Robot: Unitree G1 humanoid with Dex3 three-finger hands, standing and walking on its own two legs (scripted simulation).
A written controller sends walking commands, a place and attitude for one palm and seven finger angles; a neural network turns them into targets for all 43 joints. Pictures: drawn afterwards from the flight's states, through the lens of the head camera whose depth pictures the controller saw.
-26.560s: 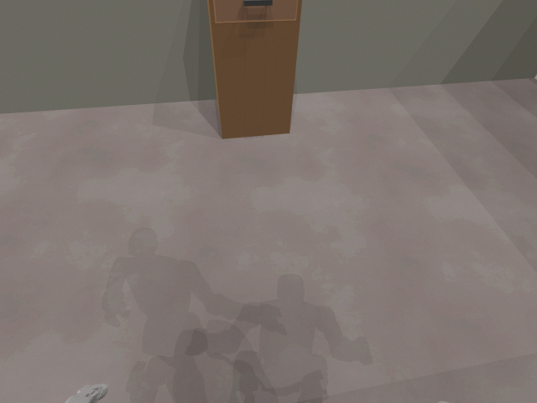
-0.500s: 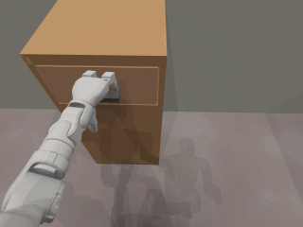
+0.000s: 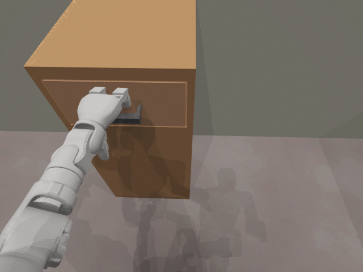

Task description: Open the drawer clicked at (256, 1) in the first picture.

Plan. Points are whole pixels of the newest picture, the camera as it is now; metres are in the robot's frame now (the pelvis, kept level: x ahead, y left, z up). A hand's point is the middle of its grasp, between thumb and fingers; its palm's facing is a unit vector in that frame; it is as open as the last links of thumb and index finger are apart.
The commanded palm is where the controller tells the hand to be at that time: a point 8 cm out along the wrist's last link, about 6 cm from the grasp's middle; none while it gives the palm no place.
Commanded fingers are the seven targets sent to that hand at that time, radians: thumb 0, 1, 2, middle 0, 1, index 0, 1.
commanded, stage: re-aim the fingers above the handle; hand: left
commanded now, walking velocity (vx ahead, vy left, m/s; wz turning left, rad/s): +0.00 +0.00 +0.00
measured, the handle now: (119, 113) +0.53 +0.18 +0.00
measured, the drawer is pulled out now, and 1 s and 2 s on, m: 0.00 0.00 0.00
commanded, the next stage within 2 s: lower the fingers behind the handle in 0.20 s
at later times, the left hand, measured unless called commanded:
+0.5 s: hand (114, 123) +0.46 +0.18 +0.04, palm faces -0.06 -0.06 -1.00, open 13.8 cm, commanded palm +0.44 +0.21 +0.10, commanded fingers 0.00 -0.50 0.30 -0.30 -1.20 -0.30 -1.20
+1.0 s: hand (104, 128) +0.46 +0.21 +0.02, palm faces -0.04 -0.03 -1.00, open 13.9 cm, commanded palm +0.44 +0.21 +0.07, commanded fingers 0.00 -0.50 0.30 -0.30 -1.20 -0.30 -1.20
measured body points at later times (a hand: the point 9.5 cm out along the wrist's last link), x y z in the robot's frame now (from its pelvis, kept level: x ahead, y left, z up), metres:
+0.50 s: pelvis +0.01 +0.00 +0.00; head +0.08 -0.01 +0.44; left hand +0.46 +0.18 +0.09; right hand +0.06 -0.27 -0.13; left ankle -0.01 +0.11 -0.72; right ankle +0.00 -0.10 -0.72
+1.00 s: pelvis +0.01 +0.01 -0.01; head +0.08 +0.01 +0.43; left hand +0.46 +0.21 +0.07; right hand +0.05 -0.26 -0.14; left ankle -0.01 +0.11 -0.72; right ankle +0.00 -0.10 -0.72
